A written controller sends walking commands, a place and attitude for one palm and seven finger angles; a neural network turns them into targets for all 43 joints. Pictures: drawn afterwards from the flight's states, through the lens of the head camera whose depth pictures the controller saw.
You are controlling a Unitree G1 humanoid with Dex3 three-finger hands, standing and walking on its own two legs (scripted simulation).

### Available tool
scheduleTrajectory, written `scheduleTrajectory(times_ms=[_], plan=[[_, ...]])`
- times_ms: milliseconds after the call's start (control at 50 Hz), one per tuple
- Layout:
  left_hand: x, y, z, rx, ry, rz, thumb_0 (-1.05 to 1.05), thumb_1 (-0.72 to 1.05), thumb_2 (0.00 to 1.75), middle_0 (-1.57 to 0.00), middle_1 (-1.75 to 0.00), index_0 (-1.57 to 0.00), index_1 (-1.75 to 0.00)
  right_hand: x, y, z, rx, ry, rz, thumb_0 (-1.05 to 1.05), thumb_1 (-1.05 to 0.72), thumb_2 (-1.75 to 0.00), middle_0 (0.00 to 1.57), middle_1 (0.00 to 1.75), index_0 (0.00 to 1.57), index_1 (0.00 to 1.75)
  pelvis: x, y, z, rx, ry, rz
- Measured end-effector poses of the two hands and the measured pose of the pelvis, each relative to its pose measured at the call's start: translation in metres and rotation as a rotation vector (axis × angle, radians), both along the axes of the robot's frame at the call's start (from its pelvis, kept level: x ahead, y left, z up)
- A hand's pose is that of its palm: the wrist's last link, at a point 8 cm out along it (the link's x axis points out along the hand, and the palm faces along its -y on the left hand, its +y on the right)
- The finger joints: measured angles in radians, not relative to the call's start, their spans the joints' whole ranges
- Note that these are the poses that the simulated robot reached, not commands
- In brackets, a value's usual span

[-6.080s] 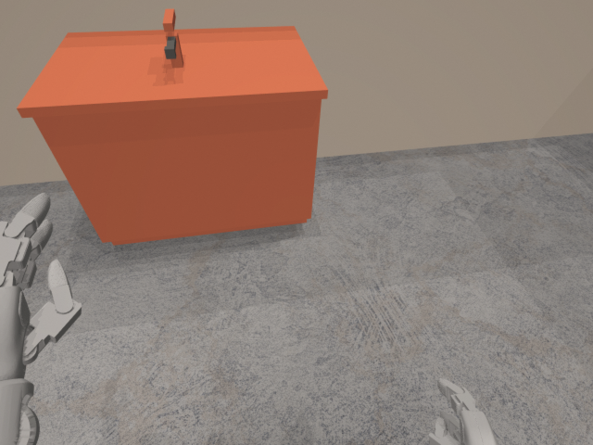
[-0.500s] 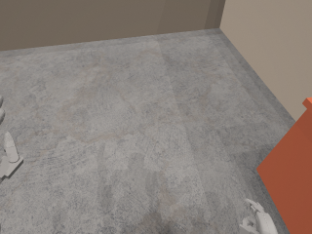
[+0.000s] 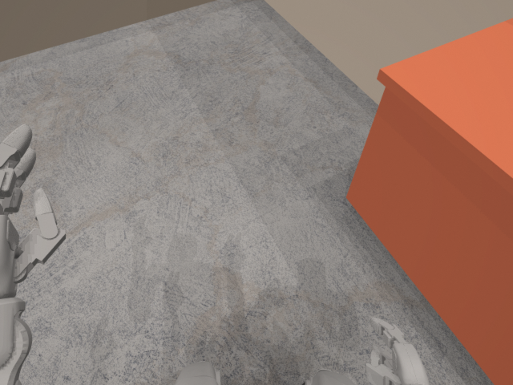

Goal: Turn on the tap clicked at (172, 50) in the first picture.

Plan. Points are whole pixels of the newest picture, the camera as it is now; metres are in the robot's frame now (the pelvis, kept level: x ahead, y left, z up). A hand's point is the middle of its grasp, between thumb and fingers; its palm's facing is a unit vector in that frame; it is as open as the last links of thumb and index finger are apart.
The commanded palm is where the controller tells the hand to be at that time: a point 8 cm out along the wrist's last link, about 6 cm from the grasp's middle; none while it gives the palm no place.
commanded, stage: turn to face it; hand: left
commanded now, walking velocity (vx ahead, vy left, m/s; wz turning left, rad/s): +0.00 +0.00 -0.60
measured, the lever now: out of the picture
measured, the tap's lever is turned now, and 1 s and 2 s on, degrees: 0 0 0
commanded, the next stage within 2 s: none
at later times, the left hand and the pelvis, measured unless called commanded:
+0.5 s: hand (149, 241) +0.24 +0.12 +0.18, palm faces +0.14 -0.92 -0.37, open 7.4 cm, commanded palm +0.20 +0.18 +0.20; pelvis -0.04 -0.03 +0.01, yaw -19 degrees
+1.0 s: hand (306, 298) +0.19 -0.03 +0.20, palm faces -0.13 -0.86 -0.50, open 7.4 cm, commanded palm +0.17 +0.04 +0.20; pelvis -0.13 -0.10 +0.02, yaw -35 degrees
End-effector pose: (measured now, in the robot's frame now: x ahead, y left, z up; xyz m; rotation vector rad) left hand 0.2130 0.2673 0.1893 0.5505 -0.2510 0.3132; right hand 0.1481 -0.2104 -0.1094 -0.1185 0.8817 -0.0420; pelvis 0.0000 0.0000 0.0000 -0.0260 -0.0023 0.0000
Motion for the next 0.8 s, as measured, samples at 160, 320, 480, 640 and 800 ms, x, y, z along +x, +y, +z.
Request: scheduleTrajectory(times_ms=[160, 320, 480, 640, 800], plan=[[-0.001, -0.049, 0.031, 0.113, 0.002, -0.247, 0.02, 0.89, 0.9, -0.21, -0.3, -0.22, -0.31, -0.038, -0.079, 0.032, -0.154, 0.024, -0.187, 0.01, -0.91, -0.9, 0.2, 0.3, 0.19, 0.3, -0.015, -0.012, 0.011, 0.045, 0.03, -0.121], [-0.006, -0.029, 0.026, 0.079, -0.086, -0.194, 0.01, 0.89, 0.9, -0.21, -0.3, -0.22, -0.31, -0.063, -0.084, 0.046, -0.186, -0.043, -0.274, 0.01, -0.91, -0.9, 0.2, 0.3, 0.19, 0.3, -0.021, -0.009, 0.005, 0.051, 0.01, -0.221], [-0.001, -0.081, 0.004, -0.115, -0.024, -0.233, 0.02, 0.9, 0.9, -0.2, -0.3, -0.2, -0.31, -0.089, -0.058, 0.039, -0.038, -0.096, -0.277, 0.01, -0.91, -0.9, 0.2, 0.3, 0.2, 0.3, -0.04, -0.026, 0.012, 0.011, -0.014, -0.326], [-0.001, -0.18, 0.023, 0.08, -0.06, -0.45, 0.02, 0.89, 0.9, -0.21, -0.3, -0.21, -0.31, -0.144, -0.096, 0.005, 0.054, -0.097, -0.362, 0.01, -0.9, -0.9, 0.21, 0.3, 0.2, 0.3, -0.076, -0.071, -0.002, 0.016, -0.01, -0.409], [-0.014, -0.216, 0.023, 0.149, 0.099, -0.51, 0.01, 0.89, 0.9, -0.21, -0.3, -0.21, -0.31, -0.236, -0.164, 0.01, -0.036, 0.065, -0.574, 0.01, -0.91, -0.9, 0.2, 0.3, 0.2, 0.3, -0.1, -0.09, 0.016, 0.072, 0.007, -0.517]])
